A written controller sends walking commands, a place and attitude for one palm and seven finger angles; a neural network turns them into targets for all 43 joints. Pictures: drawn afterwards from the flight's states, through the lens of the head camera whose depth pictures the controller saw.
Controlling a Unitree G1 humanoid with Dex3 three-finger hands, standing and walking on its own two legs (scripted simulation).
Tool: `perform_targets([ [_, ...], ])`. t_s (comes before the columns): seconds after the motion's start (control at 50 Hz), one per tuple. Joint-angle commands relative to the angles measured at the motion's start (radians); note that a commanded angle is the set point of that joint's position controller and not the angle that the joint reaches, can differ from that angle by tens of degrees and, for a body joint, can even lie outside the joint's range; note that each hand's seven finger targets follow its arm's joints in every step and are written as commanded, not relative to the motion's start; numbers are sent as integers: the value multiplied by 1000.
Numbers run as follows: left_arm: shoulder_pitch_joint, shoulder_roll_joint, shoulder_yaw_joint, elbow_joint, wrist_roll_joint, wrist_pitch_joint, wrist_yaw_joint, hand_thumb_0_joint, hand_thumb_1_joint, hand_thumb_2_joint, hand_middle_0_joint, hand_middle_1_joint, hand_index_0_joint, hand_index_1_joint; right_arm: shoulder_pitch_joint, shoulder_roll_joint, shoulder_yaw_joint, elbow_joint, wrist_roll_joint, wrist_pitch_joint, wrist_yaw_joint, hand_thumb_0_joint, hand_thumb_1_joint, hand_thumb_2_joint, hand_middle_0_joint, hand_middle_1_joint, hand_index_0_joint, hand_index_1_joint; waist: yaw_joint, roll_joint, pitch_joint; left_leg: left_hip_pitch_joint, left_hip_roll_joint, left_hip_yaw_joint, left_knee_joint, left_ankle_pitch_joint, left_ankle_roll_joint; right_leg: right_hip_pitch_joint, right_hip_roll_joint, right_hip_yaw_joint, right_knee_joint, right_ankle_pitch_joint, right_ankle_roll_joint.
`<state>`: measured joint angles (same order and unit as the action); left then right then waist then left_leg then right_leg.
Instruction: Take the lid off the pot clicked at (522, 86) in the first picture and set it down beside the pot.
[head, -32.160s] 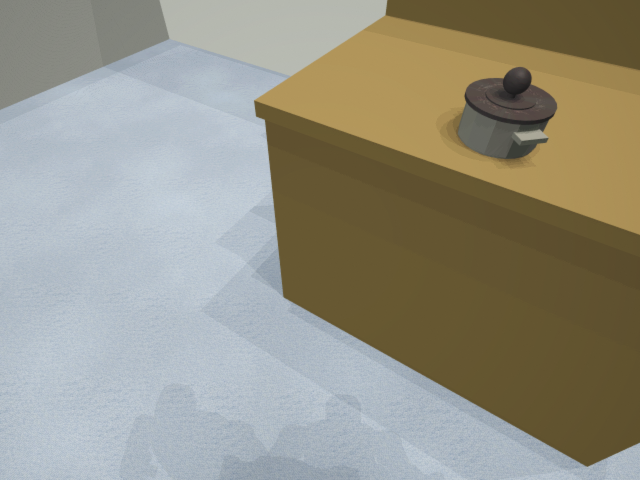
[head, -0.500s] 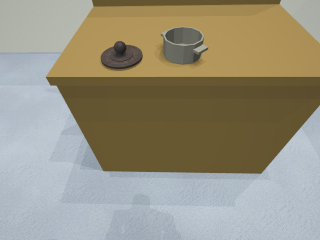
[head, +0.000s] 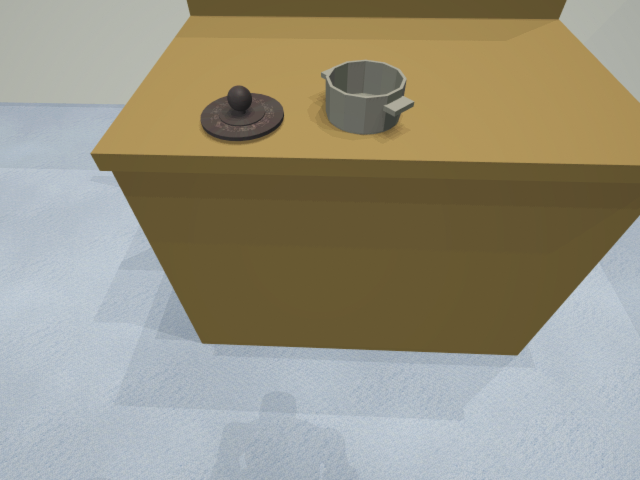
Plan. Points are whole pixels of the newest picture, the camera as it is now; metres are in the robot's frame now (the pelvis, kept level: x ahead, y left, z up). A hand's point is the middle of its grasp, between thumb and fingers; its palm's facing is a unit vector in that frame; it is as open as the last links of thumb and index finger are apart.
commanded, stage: look to check the result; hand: left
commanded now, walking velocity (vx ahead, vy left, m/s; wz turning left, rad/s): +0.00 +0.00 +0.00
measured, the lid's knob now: (239, 98) +0.74 +0.18 +0.10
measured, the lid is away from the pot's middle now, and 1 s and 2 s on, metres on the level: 0.24 0.24 0.24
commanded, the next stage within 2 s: stand and wait in 0.16 s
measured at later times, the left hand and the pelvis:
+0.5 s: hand out of the picture -0.05 +0.16 -0.18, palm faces +0.04 -0.99 -0.16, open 7.3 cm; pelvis -0.03 +0.00 +0.00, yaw +0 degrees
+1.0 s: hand out of the picture -0.06 +0.17 -0.18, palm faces +0.05 -0.98 -0.17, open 7.3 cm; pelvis -0.04 +0.01 +0.00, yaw +0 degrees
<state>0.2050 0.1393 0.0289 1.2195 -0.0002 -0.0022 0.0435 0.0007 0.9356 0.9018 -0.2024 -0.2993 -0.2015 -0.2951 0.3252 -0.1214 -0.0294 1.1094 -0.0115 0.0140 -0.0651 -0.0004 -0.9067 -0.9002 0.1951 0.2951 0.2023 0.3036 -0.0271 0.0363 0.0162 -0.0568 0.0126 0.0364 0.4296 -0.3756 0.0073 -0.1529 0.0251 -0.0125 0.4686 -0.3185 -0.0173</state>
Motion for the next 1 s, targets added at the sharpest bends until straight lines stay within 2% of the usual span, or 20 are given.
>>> perform_targets([
  [0.0, 55, 70, 6, -13, -1, -10, 1, 0, 900, 900, -200, -300, -200, -300, 101, -73, -12, -3, 0, -12, -3, 0, -900, -900, 200, 300, 200, 300, -3, -38, 31, -46, 100, -56, -40, 416, 27, 12, -109, 79, -58, 453, -23],
  [0.04, 53, 72, 4, -13, -1, -9, 0, 0, 900, 900, -200, -300, -200, -300, 101, -70, -11, 1, 0, -10, -1, 0, -900, -900, 200, 300, 200, 300, -5, -29, 53, -63, 98, -57, -50, 358, 26, -1, -107, 82, -70, 403, -21],
  [0.08, 64, 67, 3, -7, -1, -10, -1, 0, 900, 900, -200, -300, -200, -300, 96, -71, -10, 1, 0, -13, -1, 0, -900, -900, 200, 300, 200, 300, -2, -25, 43, -57, 98, -59, -51, 377, 29, 2, -110, 80, -69, 412, -21],
  [0.12, 66, 67, 2, -7, 1, -10, -1, 0, 900, 900, -200, -300, -200, -300, 100, -68, -9, 2, 3, -11, 0, 0, -900, -900, 200, 300, 200, 300, -4, -29, 53, -69, 97, -61, -55, 329, 28, -6, -107, 81, -82, 365, -19],
  [0.2, 84, 57, 0, 2, -1, -14, -1, 0, 900, 900, -200, -300, -200, -300, 102, -67, -8, 4, 1, -17, -1, 0, -900, -900, 200, 300, 200, 300, -2, -41, 33, -68, 97, -65, -54, 353, 30, 5, -111, 80, -79, 389, -17],
  [0.26, 90, 53, -1, 3, 0, -12, -2, 0, 900, 900, -200, -300, -200, -300, 97, -61, -7, 7, 1, -16, 0, 0, -900, -900, 200, 300, 200, 300, 0, -20, 63, -84, 96, -68, -59, 316, 30, -20, -110, 82, -88, 342, -16],
  [0.4, 103, 43, 0, 5, 1, -14, -2, 0, 900, 900, -200, -300, -200, -300, 108, -59, -7, 8, 0, -20, 0, 0, -900, -900, 200, 300, 200, 300, 1, -23, 49, -92, 99, -74, -60, 320, 32, -18, -109, 76, -84, 327, -14],
  [0.42, 103, 44, -1, 4, 2, -12, -1, 0, 900, 900, -200, -300, -200, -300, 106, -56, -8, 7, 2, -17, 1, 0, -900, -900, 200, 300, 200, 300, 1, -27, 69, -100, 99, -78, -62, 296, 31, -37, -105, 76, -88, 296, -14],
  [0.54, 108, 39, 0, 2, 3, -11, -2, 0, 900, 900, -200, -300, -200, -300, 111, -53, -6, 10, -1, -19, 3, 0, -900, -900, 200, 300, 200, 300, 3, -31, 89, -129, 99, -87, -72, 258, 34, -50, -104, 78, -92, 241, -11],
  [0.68, 108, 39, 1, -5, 2, -13, -2, 0, 900, 900, -200, -300, -200, -300, 118, -55, -7, 8, -1, -23, 3, 0, -900, -900, 200, 300, 200, 300, 3, -30, 60, -127, 99, -90, -69, 284, 36, -33, -107, 74, -82, 269, -9],
  [0.92, 108, 38, 3, -12, 5, -10, -2, 0, 900, 900, -200, -300, -200, -300, 114, -57, -7, 5, 0, -24, 3, 0, -900, -900, 200, 300, 200, 300, 4, -16, 81, -141, 103, -100, -79, 277, 38, -52, -103, 67, -78, 241, -5],
  [0.98, 111, 38, 4, -12, 4, -12, -4, 0, 900, 900, -200, -300, -200, -300, 111, -57, -7, 6, -1, -27, 3, 0, -900, -900, 200, 300, 200, 300, 5, -36, 66, -138, 101, -96, -73, 288, 38, -39, -109, 67, -78, 263, -5],
])
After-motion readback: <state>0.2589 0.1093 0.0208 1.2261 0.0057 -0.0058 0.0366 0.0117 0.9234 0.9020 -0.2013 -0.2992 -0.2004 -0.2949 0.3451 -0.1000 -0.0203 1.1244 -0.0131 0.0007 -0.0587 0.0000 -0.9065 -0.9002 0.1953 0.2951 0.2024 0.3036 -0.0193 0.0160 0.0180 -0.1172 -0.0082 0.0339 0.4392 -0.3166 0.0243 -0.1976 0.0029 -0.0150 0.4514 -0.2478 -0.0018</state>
